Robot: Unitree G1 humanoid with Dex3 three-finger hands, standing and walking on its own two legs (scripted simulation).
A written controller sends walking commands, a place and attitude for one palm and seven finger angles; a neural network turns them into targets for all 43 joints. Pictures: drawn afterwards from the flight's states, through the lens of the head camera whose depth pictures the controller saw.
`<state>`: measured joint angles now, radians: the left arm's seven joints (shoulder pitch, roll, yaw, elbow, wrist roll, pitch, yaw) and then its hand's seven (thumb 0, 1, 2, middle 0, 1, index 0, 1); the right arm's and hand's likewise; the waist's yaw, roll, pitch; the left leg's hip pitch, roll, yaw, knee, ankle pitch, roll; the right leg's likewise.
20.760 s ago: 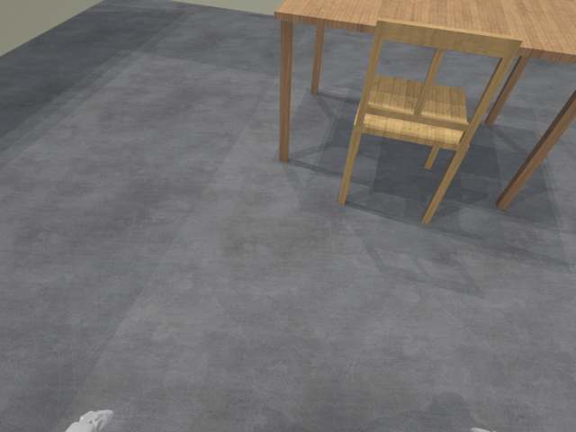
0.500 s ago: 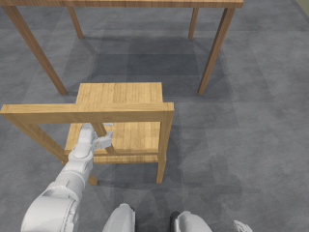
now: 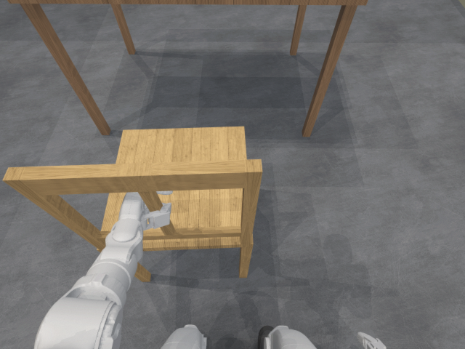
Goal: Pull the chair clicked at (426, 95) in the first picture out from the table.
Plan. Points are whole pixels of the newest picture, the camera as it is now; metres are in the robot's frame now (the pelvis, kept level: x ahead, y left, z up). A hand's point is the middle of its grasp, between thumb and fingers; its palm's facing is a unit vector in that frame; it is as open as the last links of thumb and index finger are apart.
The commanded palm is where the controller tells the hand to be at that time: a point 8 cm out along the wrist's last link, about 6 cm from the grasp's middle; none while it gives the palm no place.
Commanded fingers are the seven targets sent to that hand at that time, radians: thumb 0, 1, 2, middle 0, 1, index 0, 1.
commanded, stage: stop walking, hand still on the chair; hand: left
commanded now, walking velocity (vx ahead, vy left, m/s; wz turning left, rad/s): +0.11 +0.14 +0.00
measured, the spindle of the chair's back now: (159, 212) +0.37 +0.18 -0.10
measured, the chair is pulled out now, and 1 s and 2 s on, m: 0.55 0.61 0.61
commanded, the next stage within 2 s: open the thumb and straighten the fingers in 0.88 s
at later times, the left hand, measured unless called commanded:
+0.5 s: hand (163, 240) +0.30 +0.15 -0.06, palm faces +0.04 -0.99 -0.16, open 5.6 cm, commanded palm +0.28 +0.20 -0.05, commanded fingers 0.00 0.90 0.90 -0.50 -1.45 -0.50 -1.45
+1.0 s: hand (163, 242) +0.30 +0.15 -0.06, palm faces +0.03 -0.99 -0.16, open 5.6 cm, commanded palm +0.28 +0.20 -0.04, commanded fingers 0.00 0.66 0.78 -0.50 -1.45 -0.50 -1.45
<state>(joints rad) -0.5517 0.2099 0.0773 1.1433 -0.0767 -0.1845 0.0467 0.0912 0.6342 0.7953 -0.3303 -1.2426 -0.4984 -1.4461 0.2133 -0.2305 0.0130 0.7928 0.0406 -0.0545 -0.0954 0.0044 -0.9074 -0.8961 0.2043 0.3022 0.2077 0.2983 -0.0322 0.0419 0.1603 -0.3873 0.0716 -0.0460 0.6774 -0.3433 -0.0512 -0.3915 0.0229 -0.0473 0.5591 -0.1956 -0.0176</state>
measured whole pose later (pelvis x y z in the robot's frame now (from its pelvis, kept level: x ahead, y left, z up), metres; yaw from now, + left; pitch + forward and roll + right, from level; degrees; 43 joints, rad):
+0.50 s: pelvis +0.02 +0.01 +0.01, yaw -1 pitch -1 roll +0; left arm -0.19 0.13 0.01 0.85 -0.05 -0.13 0.08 0.09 0.65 0.77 -0.30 -1.25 -0.50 -1.45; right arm 0.21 -0.21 0.02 0.71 0.02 -0.02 -0.11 0.01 -0.91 -0.90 0.20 0.30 0.21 0.30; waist -0.01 0.02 0.08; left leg -0.19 0.04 0.00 0.50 -0.29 -0.03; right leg -0.28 -0.01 -0.01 0.49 -0.20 0.00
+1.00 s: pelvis +0.04 +0.01 +0.01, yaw -1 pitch -1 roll +0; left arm -0.09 0.14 -0.01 0.75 -0.05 -0.11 0.09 0.08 0.65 0.77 -0.30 -1.25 -0.50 -1.45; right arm 0.20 -0.22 0.01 0.70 0.02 0.03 -0.11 0.01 -0.91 -0.90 0.20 0.30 0.21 0.30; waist -0.02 0.01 0.07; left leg -0.15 0.04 0.00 0.45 -0.29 -0.03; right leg -0.23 -0.01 -0.01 0.45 -0.20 0.00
